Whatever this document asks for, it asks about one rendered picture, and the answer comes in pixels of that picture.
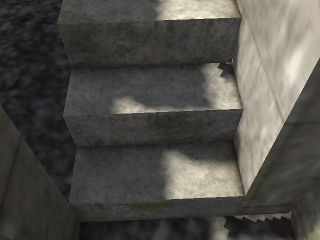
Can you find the stairs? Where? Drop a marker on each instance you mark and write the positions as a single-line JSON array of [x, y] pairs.
[[153, 107]]

